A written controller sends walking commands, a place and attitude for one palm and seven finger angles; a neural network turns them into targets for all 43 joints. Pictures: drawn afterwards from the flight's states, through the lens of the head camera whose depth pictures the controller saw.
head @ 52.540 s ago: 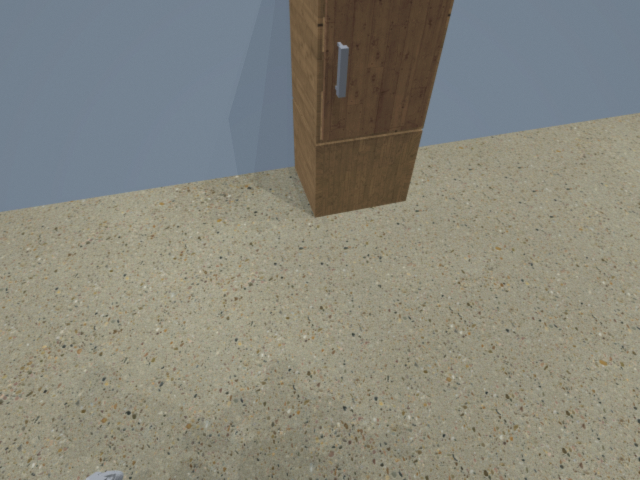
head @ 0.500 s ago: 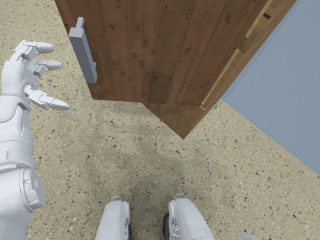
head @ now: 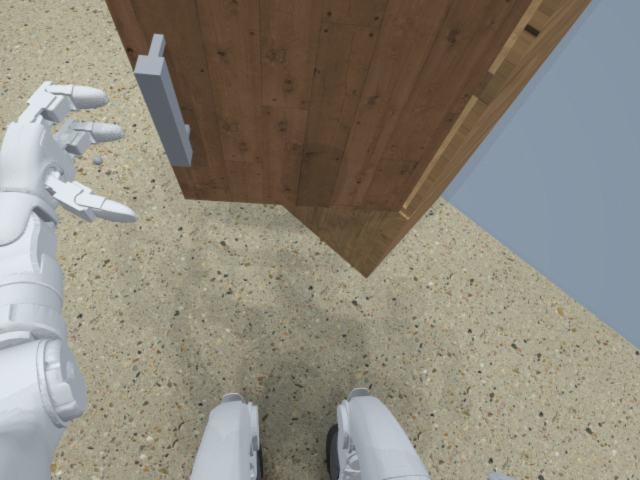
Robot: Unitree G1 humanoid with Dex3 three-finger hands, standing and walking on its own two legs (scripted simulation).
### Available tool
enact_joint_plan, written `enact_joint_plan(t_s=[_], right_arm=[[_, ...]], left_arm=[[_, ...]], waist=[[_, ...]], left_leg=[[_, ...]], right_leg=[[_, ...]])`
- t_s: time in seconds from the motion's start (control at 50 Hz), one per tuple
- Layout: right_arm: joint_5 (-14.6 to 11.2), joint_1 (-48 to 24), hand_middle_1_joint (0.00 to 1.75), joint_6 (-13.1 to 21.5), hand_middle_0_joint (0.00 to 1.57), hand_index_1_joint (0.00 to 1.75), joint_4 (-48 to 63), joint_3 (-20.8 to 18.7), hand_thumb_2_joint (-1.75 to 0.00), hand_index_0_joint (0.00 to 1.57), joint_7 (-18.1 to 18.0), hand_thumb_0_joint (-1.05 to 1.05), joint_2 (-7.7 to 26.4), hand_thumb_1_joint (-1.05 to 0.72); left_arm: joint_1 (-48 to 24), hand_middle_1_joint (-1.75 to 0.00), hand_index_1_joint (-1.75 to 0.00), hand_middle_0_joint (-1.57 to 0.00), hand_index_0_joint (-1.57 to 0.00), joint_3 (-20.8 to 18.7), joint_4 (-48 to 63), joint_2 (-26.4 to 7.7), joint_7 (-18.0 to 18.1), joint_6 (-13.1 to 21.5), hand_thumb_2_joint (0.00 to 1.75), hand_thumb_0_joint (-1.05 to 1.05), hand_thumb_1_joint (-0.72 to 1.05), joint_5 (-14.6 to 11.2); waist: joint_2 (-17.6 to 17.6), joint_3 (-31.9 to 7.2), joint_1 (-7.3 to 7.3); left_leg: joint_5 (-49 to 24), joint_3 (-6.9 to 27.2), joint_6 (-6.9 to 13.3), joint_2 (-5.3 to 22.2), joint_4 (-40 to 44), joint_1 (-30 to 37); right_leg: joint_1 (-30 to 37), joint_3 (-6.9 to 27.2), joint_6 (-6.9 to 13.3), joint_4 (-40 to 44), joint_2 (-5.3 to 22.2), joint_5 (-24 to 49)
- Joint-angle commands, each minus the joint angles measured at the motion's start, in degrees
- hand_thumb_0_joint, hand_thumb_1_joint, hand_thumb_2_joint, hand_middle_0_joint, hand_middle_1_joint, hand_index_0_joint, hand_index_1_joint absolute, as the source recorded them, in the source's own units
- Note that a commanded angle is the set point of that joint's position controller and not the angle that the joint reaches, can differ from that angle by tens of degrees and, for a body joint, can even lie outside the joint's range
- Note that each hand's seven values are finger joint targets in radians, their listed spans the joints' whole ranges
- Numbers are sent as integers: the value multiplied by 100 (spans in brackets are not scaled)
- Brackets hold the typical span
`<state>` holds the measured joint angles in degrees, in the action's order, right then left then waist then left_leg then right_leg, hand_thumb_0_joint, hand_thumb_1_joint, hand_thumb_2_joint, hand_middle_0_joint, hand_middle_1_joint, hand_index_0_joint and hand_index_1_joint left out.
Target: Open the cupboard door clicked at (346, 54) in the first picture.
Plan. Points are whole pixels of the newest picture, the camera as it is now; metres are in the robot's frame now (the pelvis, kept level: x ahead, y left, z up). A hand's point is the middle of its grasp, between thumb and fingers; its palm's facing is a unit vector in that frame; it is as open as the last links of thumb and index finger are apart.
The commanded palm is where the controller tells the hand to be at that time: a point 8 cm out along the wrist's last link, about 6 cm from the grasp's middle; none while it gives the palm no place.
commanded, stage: slide the fingers in behind the handle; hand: left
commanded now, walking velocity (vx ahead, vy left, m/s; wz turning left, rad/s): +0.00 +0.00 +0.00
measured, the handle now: (171, 105) +0.55 +0.17 +0.05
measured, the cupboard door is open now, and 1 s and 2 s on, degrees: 42 42 41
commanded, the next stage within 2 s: move the hooked fingers beside the handle in 1.48 s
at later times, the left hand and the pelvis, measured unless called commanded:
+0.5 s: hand (128, 161) +0.48 +0.21 +0.04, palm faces -0.02 -1.00 -0.01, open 14.0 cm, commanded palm +0.46 +0.24 +0.05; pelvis +0.00 +0.00 +0.00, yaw +0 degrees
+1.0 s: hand (151, 164) +0.47 +0.18 +0.04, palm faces +0.01 -1.00 -0.01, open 14.2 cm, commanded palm +0.46 +0.21 +0.05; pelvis +0.00 -0.01 +0.00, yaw +1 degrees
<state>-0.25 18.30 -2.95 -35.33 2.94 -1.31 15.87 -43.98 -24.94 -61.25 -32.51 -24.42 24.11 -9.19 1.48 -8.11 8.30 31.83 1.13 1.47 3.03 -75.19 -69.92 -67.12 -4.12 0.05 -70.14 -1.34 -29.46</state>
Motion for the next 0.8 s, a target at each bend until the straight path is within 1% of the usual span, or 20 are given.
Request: enact_joint_plan(t_s=[0.0,0.04,0.1,0.16,0.26,0.28,0.3,0.36,0.42,0.44,0.46,0.5,0.52,0.62,0.64,0.66,0.7,0.74,0.76,0.78], right_arm=[[-2,776,30,138,20,30,276,-419,-90,20,-81,0,1092,-90],[11,800,30,162,20,30,266,-420,-90,20,-82,0,1068,-90],[30,792,30,153,20,30,233,-426,-90,20,-61,0,1057,-90],[46,805,30,150,20,30,240,-438,-90,20,-49,0,1058,-90],[46,792,30,109,20,30,294,-442,-90,20,-3,0,1002,-90],[32,775,30,100,20,30,316,-440,-90,20,9,0,980,-90],[37,782,30,87,20,30,313,-435,-90,20,8,0,995,-90],[32,765,30,95,20,30,338,-439,-90,20,13,0,962,-90],[37,754,30,89,20,30,303,-449,-90,20,24,0,951,-90],[37,786,30,104,20,30,301,-452,-90,20,18,0,947,-90],[43,771,30,101,20,30,282,-461,-90,20,17,0,956,-90],[40,762,30,106,20,30,271,-472,-90,20,37,0,926,-90],[48,754,30,109,20,30,250,-476,-90,20,30,0,945,-90],[58,742,30,95,20,30,232,-466,-90,20,29,0,936,-90],[74,763,30,113,20,30,256,-464,-90,20,28,0,937,-90],[70,729,30,113,20,30,265,-468,-90,20,40,0,911,-90],[84,736,30,108,20,30,249,-472,-90,20,45,0,906,-90],[80,762,30,108,20,30,271,-466,-90,20,51,0,905,-90],[82,733,30,103,20,30,277,-462,-90,20,57,0,905,-90],[76,714,30,100,20,30,293,-475,-90,20,70,0,888,-90]], left_arm=[[-2231,-120,-120,-30,-30,-68,1141,-1289,58,396,30,0,-50,-122],[-2364,-120,-120,-30,-30,47,1228,-1165,113,432,30,0,-50,-91],[-2374,-120,-120,-30,-30,106,1170,-1055,231,430,30,0,-50,-40],[-2338,-120,-120,-30,-30,-87,1282,-1225,349,472,30,0,-50,-30],[-2083,-120,-120,-30,-30,-18,1380,-1059,449,479,30,0,-50,9],[-2007,-120,-120,-30,-30,84,1336,-915,453,451,30,0,-50,-1],[-2021,-120,-120,-30,-30,-41,1329,-1062,483,449,30,0,-50,-1],[-1911,-120,-120,-30,-30,-38,1385,-1003,510,497,30,0,-50,-11],[-2022,-120,-120,-30,-30,168,1360,-765,533,519,30,0,-50,-4],[-2098,-120,-120,-30,-30,240,1399,-681,538,554,30,0,-50,-25],[-2168,-120,-120,-30,-30,217,1463,-700,560,588,30,0,-50,-16],[-2067,-120,-120,-30,-30,433,1375,-390,575,576,30,0,-50,-31],[-2139,-120,-120,-30,-30,338,1401,-501,602,591,30,0,-50,-44],[-2140,-120,-120,-30,-30,326,1221,-513,714,596,30,0,-50,29],[-2263,-120,-120,-30,-30,283,1425,-573,745,667,30,0,-50,16],[-2198,-120,-120,-30,-30,383,1446,-434,768,688,30,0,-50,43],[-2212,-120,-120,-30,-30,355,1356,-440,822,689,30,0,-50,44],[-2111,-120,-120,-30,-30,318,1280,-457,854,688,30,0,-50,57],[-2179,-120,-120,-30,-30,322,1309,-467,874,694,30,0,-50,81],[-2166,-120,-120,-30,-30,473,1386,-290,880,708,30,0,-50,93]], waist=[[739,-2740,57],[916,-2778,91],[943,-2773,75],[882,-3096,13],[839,-3101,-31],[807,-3016,-9],[697,-2930,-31],[686,-2999,-57],[683,-2774,19],[712,-2761,63],[794,-2866,34],[724,-2818,63],[644,-2823,60],[597,-2679,58],[740,-2840,20],[868,-2977,-1],[605,-2887,48],[556,-2855,39],[652,-2852,10],[754,-2893,22]], left_leg=[[-2067,341,-12,-122,906,2503],[-2140,355,-16,-127,892,2639],[-2160,390,-53,-121,925,2737],[-2399,374,-50,-124,869,2789],[-2612,323,-61,-118,901,2800],[-2503,284,-50,-138,899,2711],[-2438,285,-47,-136,923,2584],[-2448,239,-37,-152,922,2570],[-2334,254,-45,-152,952,2561],[-2356,281,-40,-147,949,2654],[-2428,290,-57,-143,952,2732],[-2371,290,-68,-153,978,2779],[-2287,288,-54,-156,971,2685],[-2109,267,-48,-175,987,2528],[-2252,283,-50,-183,979,2651],[-2362,273,-72,-181,985,2799],[-2258,251,-53,-181,949,2605],[-2265,237,-36,-196,940,2502],[-2232,235,-55,-195,970,2516],[-2280,239,-67,-193,982,2657]], right_leg=[[899,117,144,798,-150,1343],[768,110,168,764,-151,1350],[689,74,170,764,-140,1312],[888,106,160,726,-140,1514],[1088,103,147,720,-143,1748],[1117,121,140,758,-146,1726],[1218,120,140,759,-144,1730],[1321,157,134,769,-144,1808],[1211,134,138,811,-140,1704],[1108,120,152,795,-154,1671],[1089,120,148,786,-135,1707],[1058,103,145,832,-140,1636],[1130,117,141,838,-133,1620],[1120,132,148,846,-124,1515],[1131,132,167,787,-124,1575],[1100,132,166,790,-121,1637],[1226,142,140,804,-119,1659],[1275,158,148,778,-129,1709],[1271,155,142,777,-116,1673],[1199,145,153,787,-119,1673]])
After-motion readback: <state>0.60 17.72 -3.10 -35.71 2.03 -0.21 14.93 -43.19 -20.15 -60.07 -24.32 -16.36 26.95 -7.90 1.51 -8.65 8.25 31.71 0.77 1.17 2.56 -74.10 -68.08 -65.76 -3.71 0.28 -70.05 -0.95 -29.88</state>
